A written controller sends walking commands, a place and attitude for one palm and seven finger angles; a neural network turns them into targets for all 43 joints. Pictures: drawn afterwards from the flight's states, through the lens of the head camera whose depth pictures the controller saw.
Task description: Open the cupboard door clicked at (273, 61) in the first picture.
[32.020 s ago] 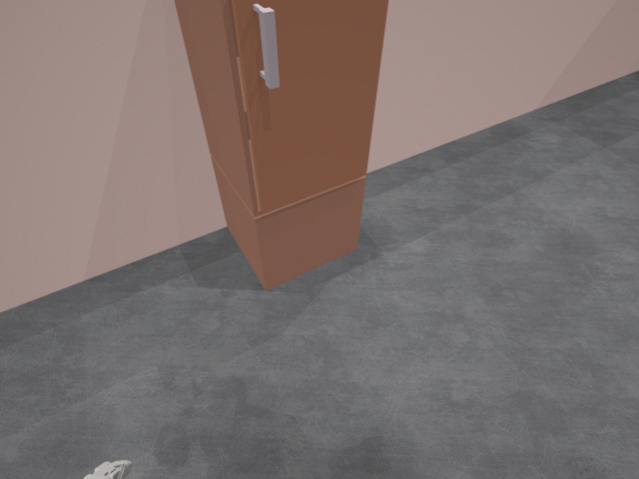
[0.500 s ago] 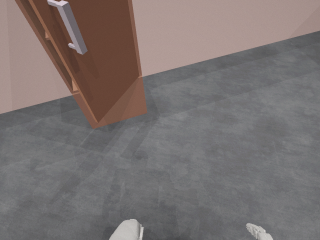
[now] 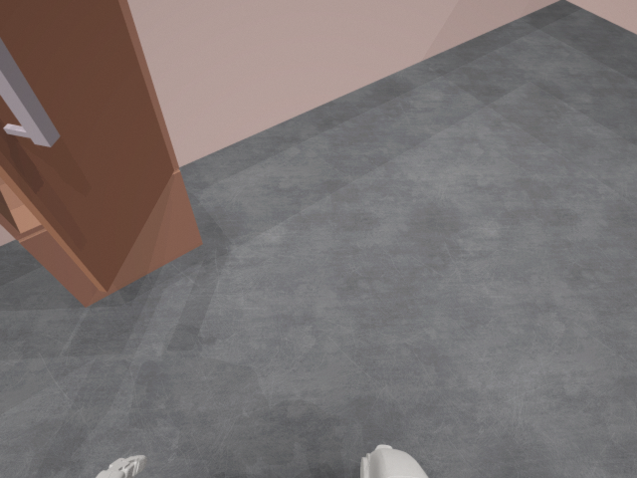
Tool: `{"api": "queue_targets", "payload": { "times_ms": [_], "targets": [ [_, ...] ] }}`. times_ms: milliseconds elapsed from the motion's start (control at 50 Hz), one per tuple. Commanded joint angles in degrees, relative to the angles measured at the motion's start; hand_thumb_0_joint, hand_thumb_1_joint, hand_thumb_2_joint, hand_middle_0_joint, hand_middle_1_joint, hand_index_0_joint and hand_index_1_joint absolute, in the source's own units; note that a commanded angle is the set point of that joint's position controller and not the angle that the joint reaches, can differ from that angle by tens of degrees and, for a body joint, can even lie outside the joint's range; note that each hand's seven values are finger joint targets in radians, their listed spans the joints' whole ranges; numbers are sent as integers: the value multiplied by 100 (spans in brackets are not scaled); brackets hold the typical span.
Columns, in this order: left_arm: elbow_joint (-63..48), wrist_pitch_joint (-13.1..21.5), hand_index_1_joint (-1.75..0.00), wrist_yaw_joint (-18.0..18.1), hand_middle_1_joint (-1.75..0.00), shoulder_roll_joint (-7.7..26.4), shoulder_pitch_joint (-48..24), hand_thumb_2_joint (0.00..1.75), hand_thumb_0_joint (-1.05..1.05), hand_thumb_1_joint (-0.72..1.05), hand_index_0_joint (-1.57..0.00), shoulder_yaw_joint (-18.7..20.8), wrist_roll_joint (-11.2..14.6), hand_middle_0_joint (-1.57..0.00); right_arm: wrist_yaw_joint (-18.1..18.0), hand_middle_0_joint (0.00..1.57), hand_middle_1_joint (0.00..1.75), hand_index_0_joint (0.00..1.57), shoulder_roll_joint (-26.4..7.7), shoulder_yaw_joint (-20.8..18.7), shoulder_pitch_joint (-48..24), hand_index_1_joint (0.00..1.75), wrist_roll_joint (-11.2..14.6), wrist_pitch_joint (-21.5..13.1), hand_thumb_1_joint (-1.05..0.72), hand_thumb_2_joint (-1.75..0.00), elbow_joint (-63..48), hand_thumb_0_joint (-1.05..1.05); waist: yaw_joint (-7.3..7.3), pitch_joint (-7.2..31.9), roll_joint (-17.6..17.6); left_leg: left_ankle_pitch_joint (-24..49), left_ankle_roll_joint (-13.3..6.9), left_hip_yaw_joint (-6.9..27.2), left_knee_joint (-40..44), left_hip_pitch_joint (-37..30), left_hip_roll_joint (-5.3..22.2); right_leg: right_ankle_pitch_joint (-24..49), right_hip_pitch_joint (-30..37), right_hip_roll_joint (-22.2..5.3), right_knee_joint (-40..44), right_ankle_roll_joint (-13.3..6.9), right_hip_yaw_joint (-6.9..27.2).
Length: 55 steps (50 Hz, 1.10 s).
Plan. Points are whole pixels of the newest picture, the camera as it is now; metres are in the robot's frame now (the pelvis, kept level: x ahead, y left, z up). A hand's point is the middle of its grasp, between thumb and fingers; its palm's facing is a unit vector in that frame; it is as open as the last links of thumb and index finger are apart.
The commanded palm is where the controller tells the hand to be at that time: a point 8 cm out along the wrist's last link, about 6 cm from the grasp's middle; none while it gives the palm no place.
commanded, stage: walk to a spot facing it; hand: left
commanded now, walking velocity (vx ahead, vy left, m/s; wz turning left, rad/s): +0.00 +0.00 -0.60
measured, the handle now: out of the picture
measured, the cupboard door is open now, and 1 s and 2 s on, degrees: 41 41 41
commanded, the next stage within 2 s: turn to face it in 1.72 s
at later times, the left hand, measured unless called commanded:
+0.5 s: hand (212, 440) +0.17 +0.16 -0.18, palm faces -0.27 -0.95 -0.17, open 7.4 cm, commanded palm none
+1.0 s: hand (364, 261) +0.51 -0.06 -0.18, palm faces -0.60 -0.78 -0.18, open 7.4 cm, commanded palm none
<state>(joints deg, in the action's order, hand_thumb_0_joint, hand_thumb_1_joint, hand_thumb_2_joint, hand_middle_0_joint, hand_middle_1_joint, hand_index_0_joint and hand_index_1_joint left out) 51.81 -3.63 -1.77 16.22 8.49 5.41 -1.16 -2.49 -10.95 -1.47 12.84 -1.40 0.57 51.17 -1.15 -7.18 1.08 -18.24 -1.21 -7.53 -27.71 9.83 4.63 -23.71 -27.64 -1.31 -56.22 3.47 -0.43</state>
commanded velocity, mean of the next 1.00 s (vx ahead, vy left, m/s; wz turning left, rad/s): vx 0.30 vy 0.00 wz -0.53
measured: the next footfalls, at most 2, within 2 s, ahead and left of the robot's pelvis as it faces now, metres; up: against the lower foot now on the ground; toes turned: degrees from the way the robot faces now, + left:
right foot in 0.16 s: +0.04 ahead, -0.14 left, +0.00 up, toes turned -11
left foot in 0.52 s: +0.18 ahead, +0.09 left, +0.00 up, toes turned -14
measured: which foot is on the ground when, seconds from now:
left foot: down 0.00-0.16, up 0.18-0.50, down 0.52-0.96, up 0.98-1.00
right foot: up 0.00-0.14, down 0.16-0.52, up 0.54-0.96, down 0.98-1.00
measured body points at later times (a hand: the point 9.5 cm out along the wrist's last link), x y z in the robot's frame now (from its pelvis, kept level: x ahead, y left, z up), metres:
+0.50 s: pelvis +0.08 -0.01 -0.01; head +0.13 -0.01 +0.44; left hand +0.19 +0.21 -0.17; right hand +0.08 -0.28 -0.13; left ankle +0.13 +0.10 -0.73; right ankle +0.00 -0.13 -0.74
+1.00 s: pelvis +0.27 -0.11 -0.03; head +0.31 -0.14 +0.42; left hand +0.54 -0.02 -0.16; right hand +0.03 -0.20 -0.16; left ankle +0.16 +0.09 -0.70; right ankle +0.30 -0.20 -0.75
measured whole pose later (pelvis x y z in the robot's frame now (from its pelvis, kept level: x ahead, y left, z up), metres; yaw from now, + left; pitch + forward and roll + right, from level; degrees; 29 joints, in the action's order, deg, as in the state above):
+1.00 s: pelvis +0.27 -0.11 -0.03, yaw -35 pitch +0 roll +1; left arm 51.7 2.4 -2.4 11.7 2.1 3.6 -1.4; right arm -0.9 -7.9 -0.5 30.8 -0.5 -1.2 63.1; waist 2.3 -6.0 1.3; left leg -29.3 3.5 -15.8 -46.3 0.2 7.8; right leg -12.5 -25.3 1.1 -38.1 -7.8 -8.3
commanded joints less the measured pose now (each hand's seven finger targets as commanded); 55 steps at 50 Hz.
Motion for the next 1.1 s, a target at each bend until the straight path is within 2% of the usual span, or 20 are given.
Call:
{"api": "queue_targets", "payload": {
  "times_ms": [0, 100, 120, 140, 160, 200, 280, 440, 460, 500, 520, 540, 640, 760, 840, 920, 940, 960, 1000, 1080],
  "targets": [
    [-535, 142, -30, -47, -30, 54, -413, 90, 0, 90, -20, -57, 0, -20, -11, 20, 30, 20, -1208, -338, 542, 30, -44, -79, -90, -90, -194, 0, 361, 738, -1233, 3950, -538, 478, 372, -816, 1371, -25, 117, 26, 906, -105, -396],
    [-314, 237, -30, 6, -30, 280, 345, 90, 0, 90, -20, 2, 3, -20, 61, 20, 30, 20, -1301, -373, 343, 30, 21, -55, -90, -90, -217, 0, -105, 1022, -927, 3486, -78, 33, -791, -110, 1294, 1185, 2018, 133, 2882, -447, -512],
    [-158, 294, -30, 69, -30, 749, 922, 90, 0, 90, -20, 92, -48, -20, 118, 20, 30, 20, -1082, -330, 303, 30, 102, -55, -90, -90, -322, 0, -369, 1411, 257, 1995, 238, -428, -1907, 948, 905, 1822, 3306, -750, 3395, -817, 605],
    [-19, 329, -30, 151, -30, 1405, 1388, 90, 0, 90, -20, 249, -44, -20, 162, 20, 30, 20, -669, -207, -160, 30, 108, -49, -90, -90, -643, 0, -623, 1285, 1894, -1960, 533, -434, -3495, 2667, -83, 3070, 3821, -2179, 3742, -1599, 2889],
    [-5, 307, -30, 253, -30, 1375, 1378, 90, 0, 90, -20, 242, 41, -20, 132, 20, 30, 20, -933, -228, -322, 30, 69, 32, -90, -90, -681, 0, -660, 1106, 1488, -2034, 430, 554, -3938, 2980, 101, 2117, 3495, -2270, 3840, -1848, 2810],
    [-258, 287, -30, 298, -30, 989, 523, 90, 0, 90, -20, 177, -8, -20, 222, 20, 30, 20, -864, -287, -471, 30, 59, 54, -90, -90, -580, 0, -301, 311, 1321, -1284, 435, 697, -3996, 3081, 281, -830, 2274, -1660, 4409, -1681, 2619],
    [-392, 432, -30, 209, -30, 859, 50, 90, 0, 90, -20, 116, -40, -20, 341, 20, 30, 20, -707, -323, -99, 30, 8, 51, -90, -90, -358, 0, 153, 275, 614, -309, 537, 451, -3058, 1945, 114, -571, 1171, -1093, 4489, -1408, 1693],
    [-253, 489, -30, 65, -30, 763, 154, 90, 0, 90, -20, 177, -17, -20, 268, 20, 30, 20, -663, -332, 285, 30, 36, -267, -90, -90, -306, 0, 329, 458, 750, 74, 483, 195, -478, 297, -368, -584, 841, -653, 3882, -1267, 1813],
    [-267, 493, -30, 58, -30, 579, 90, 90, 0, 90, -20, 137, -13, -20, 211, 20, 30, 20, -790, -359, 700, 30, 45, -325, -90, -90, -159, 0, 513, 637, 314, 55, 449, 281, 91, -615, -269, -456, 350, -417, 3357, -1081, 1658],
    [-526, 501, -30, -11, -30, -119, 77, 90, 0, 90, -20, -18, 55, -20, 87, 20, 30, 20, -1816, -555, 2005, 30, -153, -435, -90, -90, 109, 0, 977, 1223, -2393, -1659, -442, 3637, 1536, -2132, 2351, -1283, -1480, 672, -65, -451, 34],
    [-633, 533, -30, -31, -30, 69, -384, 90, 0, 90, -20, 9, -20, -20, 46, 20, 30, 20, -1756, -501, 1937, 30, -124, -394, -90, -90, 110, 0, 979, 845, -1390, -1718, -777, 3911, 1819, -1605, 2645, -870, -1744, 115, -903, -516, 522],
    [-595, 575, -30, -85, -30, 89, -352, 90, 0, 90, -20, 49, -59, -20, 89, 20, 30, 20, -1478, -408, 1588, 30, -134, -416, -90, -90, -40, 0, 709, 533, -794, -1157, -788, 3385, 1782, -1164, 2358, -310, -1757, -128, -1277, -504, 463],
    [-253, 437, -30, -177, -30, -294, -202, 90, 0, 90, -20, -84, -45, -20, 26, 20, 30, 20, -725, -156, 1497, 30, -44, -558, -90, -90, 210, 0, 341, 432, -964, 3503, 48, 531, 1111, -1382, 1319, 817, -1717, -254, -1532, -331, -67],
    [-413, 393, -30, -202, -30, -446, -899, 90, 0, 90, -20, -178, -46, -20, 52, 20, 30, 20, -608, -133, 1832, 30, -57, -523, -90, -90, 467, 0, 436, 187, -940, 3259, -143, -244, 1391, -1350, 1255, 1454, -1371, -223, 341, -401, -519],
    [-367, 418, -30, -161, -30, -364, -998, 90, 0, 90, -20, -170, -16, -20, 45, 20, 30, 20, -755, -109, 1925, 30, -65, -475, -90, -90, 634, 0, 345, 106, -869, 5109, -215, -533, 1020, -1330, 1428, 1154, -397, 122, 1429, -714, -884],
    [249, 542, -30, -37, -30, 66, 1123, 90, 0, 90, -20, 26, -40, -20, 68, 20, 30, 20, -1060, -159, 1227, 30, 25, -443, -90, -90, 538, 0, -771, 1059, -868, 6304, 40, -848, -1507, -632, 1262, 1137, 2452, 519, 2179, -1151, -1020],
    [446, 589, -30, 29, -30, 632, 1825, 90, 0, 90, -20, 178, -73, -20, 148, 20, 30, 20, -797, -128, 1222, 30, 145, -463, -90, -90, 453, 0, -1058, 1576, 117, 3781, 220, -928, -3226, 859, 767, 1042, 4107, -547, 2608, -1549, 302],
    [478, 607, -30, 128, -30, 1141, 2159, 90, 0, 90, -20, 293, -6, -20, 151, 20, 30, 20, -390, -84, 1245, 30, 223, -465, -90, -90, 232, 0, -959, 2101, 1398, -1484, 467, -394, -5456, 2523, -336, 1673, 4788, -2238, 3498, -2284, 3710],
    [273, 544, -30, 231, -30, 838, 1005, 90, 0, 90, -20, 161, 131, -20, 184, 20, 30, 20, -449, -199, 581, 30, 157, -382, -90, -90, 206, 0, -410, 418, 265, -546, 213, 767, -5548, 3001, 389, 208, 2773, -2094, 4367, -1938, 2695],
    [141, 736, -30, 202, -30, 118, 244, 90, 0, 90, -20, -89, 37, -20, 228, 20, 30, 20, -122, -159, 1169, 30, -6, -141, -90, -90, 607, 0, 383, 165, 191, 230, 365, 656, -4047, 1788, 503, 690, 757, -1142, 4768, -1306, 1027]
  ]
}}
